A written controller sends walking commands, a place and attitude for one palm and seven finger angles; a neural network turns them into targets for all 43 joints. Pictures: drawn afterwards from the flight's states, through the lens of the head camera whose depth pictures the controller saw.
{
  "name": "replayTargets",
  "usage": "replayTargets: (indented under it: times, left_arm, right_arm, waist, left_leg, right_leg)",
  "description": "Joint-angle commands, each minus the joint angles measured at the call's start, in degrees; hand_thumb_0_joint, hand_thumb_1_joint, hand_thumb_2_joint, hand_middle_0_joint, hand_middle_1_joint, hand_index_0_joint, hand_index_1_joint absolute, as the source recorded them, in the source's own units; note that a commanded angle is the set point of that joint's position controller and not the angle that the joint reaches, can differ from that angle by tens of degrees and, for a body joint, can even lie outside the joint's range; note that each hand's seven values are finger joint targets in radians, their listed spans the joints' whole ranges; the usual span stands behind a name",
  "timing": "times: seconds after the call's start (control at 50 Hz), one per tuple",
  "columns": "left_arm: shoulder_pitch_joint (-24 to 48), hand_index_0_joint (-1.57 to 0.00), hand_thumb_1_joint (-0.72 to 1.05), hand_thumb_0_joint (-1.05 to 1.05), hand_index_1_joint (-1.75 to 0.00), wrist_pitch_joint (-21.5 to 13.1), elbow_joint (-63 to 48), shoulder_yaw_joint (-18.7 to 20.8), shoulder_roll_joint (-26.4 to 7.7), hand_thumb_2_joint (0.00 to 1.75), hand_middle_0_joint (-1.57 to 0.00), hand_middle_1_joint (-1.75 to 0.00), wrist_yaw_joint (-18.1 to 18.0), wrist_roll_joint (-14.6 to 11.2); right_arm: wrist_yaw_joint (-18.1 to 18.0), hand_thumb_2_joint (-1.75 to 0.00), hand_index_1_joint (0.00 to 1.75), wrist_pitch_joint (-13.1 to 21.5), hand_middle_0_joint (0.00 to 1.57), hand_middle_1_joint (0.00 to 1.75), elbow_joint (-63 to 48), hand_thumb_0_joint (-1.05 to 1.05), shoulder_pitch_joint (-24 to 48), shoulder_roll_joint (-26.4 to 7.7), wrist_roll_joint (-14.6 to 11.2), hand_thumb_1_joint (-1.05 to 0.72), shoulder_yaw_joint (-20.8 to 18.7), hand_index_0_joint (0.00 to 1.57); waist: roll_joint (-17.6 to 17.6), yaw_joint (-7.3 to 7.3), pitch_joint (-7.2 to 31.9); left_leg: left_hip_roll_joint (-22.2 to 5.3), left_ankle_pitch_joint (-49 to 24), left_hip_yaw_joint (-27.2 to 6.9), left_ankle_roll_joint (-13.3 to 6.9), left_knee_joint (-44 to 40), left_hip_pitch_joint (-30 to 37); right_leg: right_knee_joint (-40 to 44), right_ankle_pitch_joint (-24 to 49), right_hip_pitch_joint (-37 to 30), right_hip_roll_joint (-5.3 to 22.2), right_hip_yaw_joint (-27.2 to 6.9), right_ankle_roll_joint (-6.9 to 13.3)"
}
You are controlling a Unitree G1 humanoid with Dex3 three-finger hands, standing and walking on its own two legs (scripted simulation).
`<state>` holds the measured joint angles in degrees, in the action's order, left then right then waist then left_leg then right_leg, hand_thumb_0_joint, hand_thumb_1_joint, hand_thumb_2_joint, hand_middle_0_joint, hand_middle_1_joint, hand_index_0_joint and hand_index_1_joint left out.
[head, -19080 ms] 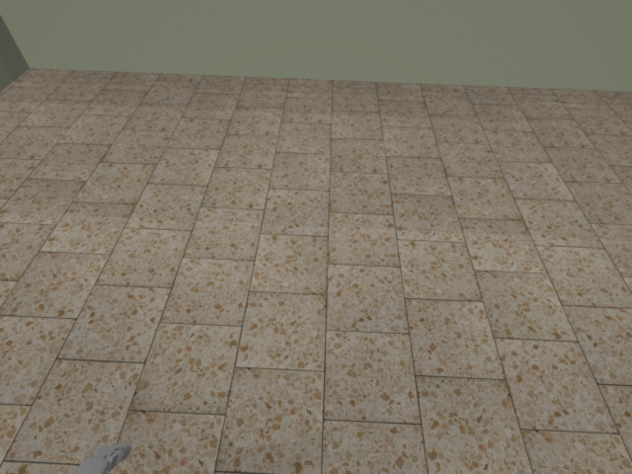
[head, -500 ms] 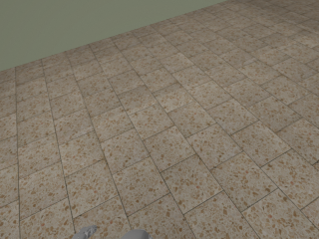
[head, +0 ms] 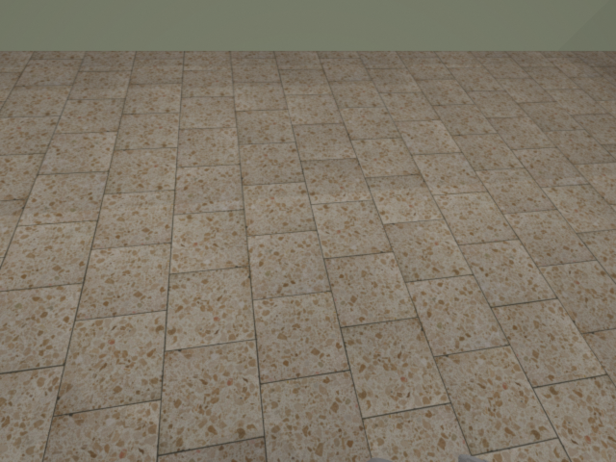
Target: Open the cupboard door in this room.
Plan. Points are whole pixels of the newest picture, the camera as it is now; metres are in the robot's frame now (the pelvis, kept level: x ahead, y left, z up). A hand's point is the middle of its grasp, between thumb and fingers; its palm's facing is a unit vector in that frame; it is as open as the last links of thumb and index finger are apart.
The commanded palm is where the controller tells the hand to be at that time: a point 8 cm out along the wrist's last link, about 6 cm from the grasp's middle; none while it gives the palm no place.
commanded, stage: turn or walk to find it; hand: left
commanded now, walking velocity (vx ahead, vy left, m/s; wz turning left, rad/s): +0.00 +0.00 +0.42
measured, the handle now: out of the picture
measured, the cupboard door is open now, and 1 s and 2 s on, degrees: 0 0 0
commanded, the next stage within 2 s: stand and wait in 1.04 s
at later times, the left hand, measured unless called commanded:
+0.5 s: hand out of the picture +0.04 +0.16 -0.14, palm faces +0.19 -0.94 -0.28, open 7.4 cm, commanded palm none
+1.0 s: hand out of the picture -0.15 +0.19 -0.18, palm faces +0.47 -0.85 -0.23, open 7.4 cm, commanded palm none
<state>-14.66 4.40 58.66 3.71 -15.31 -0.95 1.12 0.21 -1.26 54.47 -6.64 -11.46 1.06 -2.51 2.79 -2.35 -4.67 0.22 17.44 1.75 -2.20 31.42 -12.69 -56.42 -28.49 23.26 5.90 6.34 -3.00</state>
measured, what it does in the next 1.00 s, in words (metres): steps on the spot, turning left: right foot, then left foot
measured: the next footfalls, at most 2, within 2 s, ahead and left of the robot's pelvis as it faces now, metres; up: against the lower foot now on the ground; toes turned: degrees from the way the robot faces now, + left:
right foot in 0.38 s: +0.03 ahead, -0.14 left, +0.00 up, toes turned +5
left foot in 0.88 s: -0.09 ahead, +0.08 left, +0.00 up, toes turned +26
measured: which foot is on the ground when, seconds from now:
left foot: down 0.00-0.38, up 0.40-0.86, down 0.88-1.00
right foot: up 0.00-0.36, down 0.38-0.88, up 0.90-1.00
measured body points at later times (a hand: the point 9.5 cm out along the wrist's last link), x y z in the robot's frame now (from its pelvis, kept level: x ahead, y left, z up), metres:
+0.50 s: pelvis -0.03 -0.05 +0.00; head +0.00 -0.08 +0.45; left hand +0.03 +0.20 -0.12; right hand +0.03 -0.30 -0.17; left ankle -0.05 +0.09 -0.67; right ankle -0.01 -0.14 -0.73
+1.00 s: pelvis -0.08 -0.02 +0.00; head -0.06 +0.03 +0.45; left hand -0.18 +0.23 -0.16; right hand +0.13 -0.20 -0.12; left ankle -0.13 +0.06 -0.73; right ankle -0.03 -0.15 -0.67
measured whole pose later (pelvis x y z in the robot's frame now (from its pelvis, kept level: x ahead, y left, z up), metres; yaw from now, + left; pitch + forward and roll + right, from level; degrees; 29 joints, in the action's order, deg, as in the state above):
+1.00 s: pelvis -0.08 -0.02 +0.00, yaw +25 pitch -1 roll -1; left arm -13.8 4.5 58.5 3.8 -15.3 -0.9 1.1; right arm 0.0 -1.0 54.7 -7.5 -11.1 1.0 -2.6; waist 2.8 -1.8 -4.5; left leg -0.1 17.7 1.5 -2.2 30.9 -12.4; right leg -57.1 -27.9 23.9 5.9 6.2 -3.3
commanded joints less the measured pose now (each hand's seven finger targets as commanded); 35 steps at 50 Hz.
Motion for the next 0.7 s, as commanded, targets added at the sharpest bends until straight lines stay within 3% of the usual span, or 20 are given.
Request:
replayTargets:
  times: [0.0, 0.1, 0.2, 0.28, 0.3, 0.32, 0.34, 0.36, 0.38, 0.4, 0.42, 0.44, 0.48, 0.52, 0.58, 0.62, 0.68]
  left_arm:
    - [2.02, -0.20, 0.90, 0.00, -0.30, -2.47, -5.24, 0.81, -3.37, 0.90, -0.20, -0.30, 0.47, -0.11]
    - [4.01, -0.20, 0.90, 0.00, -0.30, -2.47, -6.32, 0.71, -3.22, 0.90, -0.20, -0.30, 0.19, -0.10]
    - [7.97, -0.20, 0.90, 0.00, -0.30, -2.61, -8.60, 0.31, -2.07, 0.90, -0.20, -0.30, -0.08, -0.41]
    - [5.29, -0.20, 0.90, 0.00, -0.30, -3.25, -8.58, 0.21, -1.37, 0.90, -0.20, -0.30, -0.21, -0.88]
    - [3.64, -0.20, 0.90, 0.00, -0.30, -3.57, -8.18, 0.27, -1.76, 0.90, -0.20, -0.30, -0.22, -0.94]
    - [1.15, -0.20, 0.90, 0.00, -0.30, -3.93, -7.36, 0.48, -2.14, 0.90, -0.20, -0.30, -0.36, -0.98]
    - [-0.67, -0.20, 0.90, 0.00, -0.30, -4.45, -6.96, 0.93, -4.13, 0.90, -0.20, -0.30, -0.62, -0.62]
    - [-1.83, -0.20, 0.90, 0.00, -0.30, -4.91, -6.99, 1.83, -8.92, 0.90, -0.20, -0.30, -1.08, 0.20]
    - [-1.55, -0.20, 0.90, 0.00, -0.30, -4.77, -7.84, 2.09, -10.84, 0.90, -0.20, -0.30, -1.10, 0.26]
    - [0.85, -0.20, 0.90, 0.00, -0.30, -4.56, -8.54, 2.02, -8.95, 0.90, -0.20, -0.30, -1.39, -0.09]
    - [4.46, -0.20, 0.90, 0.00, -0.30, -4.71, -9.45, 2.06, -7.25, 0.90, -0.20, -0.30, -1.55, -0.20]
    - [6.82, -0.20, 0.90, 0.00, -0.30, -4.55, -9.99, 1.56, -6.17, 0.90, -0.20, -0.30, -1.32, -0.24]
    - [8.24, -0.20, 0.90, 0.00, -0.30, -4.89, -10.50, 0.85, -4.17, 0.90, -0.20, -0.30, -1.04, -0.19]
    - [6.69, -0.20, 0.90, 0.00, -0.30, -5.10, -10.09, 0.83, -4.02, 0.90, -0.20, -0.30, -1.05, -0.06]
    - [3.01, -0.20, 0.90, 0.00, -0.30, -5.13, -8.91, 1.04, -4.66, 0.90, -0.20, -0.30, -1.05, 0.04]
    - [1.71, -0.20, 0.90, 0.00, -0.30, -5.03, -8.24, 1.32, -5.32, 0.90, -0.20, -0.30, -1.10, 0.34]
    - [-0.84, -0.20, 0.90, 0.00, -0.30, -4.88, -7.28, 1.78, -6.88, 0.90, -0.20, -0.30, -0.94, 0.60]
  right_arm:
    - [-1.53, -0.90, 0.30, 0.86, 0.20, 0.30, -2.42, 0.00, -2.03, -11.12, -0.04, -0.90, -2.15, 0.20]
    - [-1.31, -0.90, 0.30, 0.97, 0.20, 0.30, -1.91, 0.00, -5.34, -10.90, -0.15, -0.90, -2.62, 0.20]
    - [-1.14, -0.90, 0.30, 0.52, 0.20, 0.30, -1.83, 0.00, -6.92, -11.15, 0.36, -0.90, -3.21, 0.20]
    - [-1.07, -0.90, 0.30, 0.23, 0.20, 0.30, -2.43, 0.00, -5.82, -11.20, 0.47, -0.90, -3.57, 0.20]
    - [-1.01, -0.90, 0.30, 0.20, 0.20, 0.30, -2.42, 0.00, -5.57, -11.04, 0.31, -0.90, -3.68, 0.20]
    - [-0.92, -0.90, 0.30, 0.15, 0.20, 0.30, -2.68, 0.00, -4.69, -10.58, 0.04, -0.90, -3.69, 0.20]
    - [-0.68, -0.90, 0.30, 0.19, 0.20, 0.30, -2.88, 0.00, -5.02, -8.52, -0.33, -0.90, -3.55, 0.20]
    - [-0.34, -0.90, 0.30, 0.31, 0.20, 0.30, -3.86, 0.00, -5.79, -5.14, -0.75, -0.90, -2.89, 0.20]
    - [-0.56, -0.90, 0.30, 0.02, 0.20, 0.30, -5.11, 0.00, -3.56, -6.00, -0.31, -0.90, -3.29, 0.20]
    - [-0.56, -0.90, 0.30, -0.86, 0.20, 0.30, -4.41, 0.00, -4.12, -7.49, 0.08, -0.90, -3.86, 0.20]
    - [-0.31, -0.90, 0.30, -1.65, 0.20, 0.30, -2.95, 0.00, -5.20, -7.34, 0.34, -0.90, -3.94, 0.20]
    - [-0.02, -0.90, 0.30, -2.06, 0.20, 0.30, -1.75, 0.00, -6.15, -7.04, 0.38, -0.90, -4.10, 0.20]
    - [0.51, -0.90, 0.30, -2.28, 0.20, 0.30, -0.39, 0.00, -8.70, -6.06, 0.47, -0.90, -3.84, 0.20]
    - [0.69, -0.90, 0.30, -2.35, 0.20, 0.30, 0.01, 0.00, -9.16, -5.42, 0.36, -0.90, -3.72, 0.20]
    - [0.63, -0.90, 0.30, -2.39, 0.20, 0.30, -0.51, 0.00, -6.79, -5.99, 0.35, -0.90, -3.48, 0.20]
    - [0.62, -0.90, 0.30, -2.30, 0.20, 0.30, -1.05, 0.00, -4.77, -5.61, 0.20, -0.90, -3.24, 0.20]
    - [0.51, -0.90, 0.30, -1.67, 0.20, 0.30, -1.65, 0.00, -2.25, -4.71, -0.10, -0.90, -2.51, 0.20]
  waist:
    - [-10.19, 2.25, 3.93]
    - [-9.70, 3.36, 5.33]
    - [-11.04, 4.69, 4.62]
    - [-12.82, 3.42, 7.71]
    - [-11.86, 2.40, 8.30]
    - [-10.40, 0.91, 9.27]
    - [-5.30, 0.33, 9.89]
    - [8.72, -0.27, 10.66]
    - [12.70, -1.20, 7.92]
    - [6.82, 0.09, 6.37]
    - [8.76, 1.58, 3.55]
    - [6.09, 2.81, 1.62]
    - [4.99, 4.14, 0.62]
    - [6.29, 3.74, 0.99]
    - [7.53, 2.03, 1.43]
    - [6.44, 1.20, 1.21]
    - [7.33, -0.37, 3.96]
  left_leg:
    - [-13.91, -28.27, -12.78, -6.40, -12.92, 6.24]
    - [-13.08, -26.56, -14.78, -6.66, -13.32, 7.79]
    - [-13.59, -24.39, -19.86, -8.06, -12.39, 5.51]
    - [-11.47, -28.49, -21.80, -7.27, -8.95, 3.08]
    - [-10.51, -28.36, -21.65, -6.38, -7.17, 1.39]
    - [-8.88, -23.71, -20.48, -4.53, -5.30, -2.25]
    - [-5.63, -14.66, -17.98, -1.59, -2.08, -8.68]
    - [1.38, 1.22, -9.58, 2.32, 8.08, -19.03]
    - [3.85, 16.28, -5.86, 3.74, 20.02, -21.12]
    - [1.57, 14.57, -8.07, 3.61, 28.59, -19.51]
    - [0.32, 12.10, -8.64, 3.67, 33.27, -19.37]
    - [-0.05, 9.00, -7.45, 3.98, 36.95, -19.03]
    - [-0.80, 4.21, -5.65, 4.81, 39.33, -18.61]
    - [-1.17, 2.33, -4.65, 5.58, 38.77, -18.54]
    - [-2.13, 3.16, -3.94, 6.34, 35.55, -18.84]
    - [-2.68, 5.33, -3.04, 6.50, 30.80, -17.68]
    - [-2.47, 8.91, -0.69, 6.43, 20.96, -15.25]
  right_leg:
    - [-6.93, 5.03, 7.45, 0.38, -4.39, -1.32]
    - [-4.26, 6.36, 7.38, -0.26, -5.10, -2.24]
    - [4.82, 2.43, 4.10, -1.60, -5.13, -1.94]
    - [18.18, 4.77, -4.36, -4.15, -4.13, -0.98]
    - [23.65, 8.79, -8.27, -4.63, -3.76, -0.86]
    - [30.99, 15.14, -14.46, -3.97, -3.32, -0.79]
    - [36.67, 18.73, -21.97, 0.07, -6.53, 0.11]
    - [39.08, 20.19, -28.68, 13.05, -19.06, 4.53]
    - [40.33, 26.78, -21.92, 22.01, -25.92, 11.01]
    - [40.88, 24.12, -16.05, 21.65, -22.01, 12.98]
    - [42.13, 18.65, -11.55, 18.65, -19.74, 12.26]
    - [41.90, 16.07, -9.66, 15.70, -16.30, 10.90]
    - [40.89, 17.54, -8.68, 12.10, -9.70, 8.87]
    - [40.61, 19.23, -10.28, 11.18, -7.10, 8.11]
    - [40.65, 19.10, -12.73, 12.58, -7.43, 9.13]
    - [40.39, 19.86, -13.59, 13.75, -7.47, 9.89]
    - [37.16, 29.12, -18.31, 14.44, -5.97, 10.94]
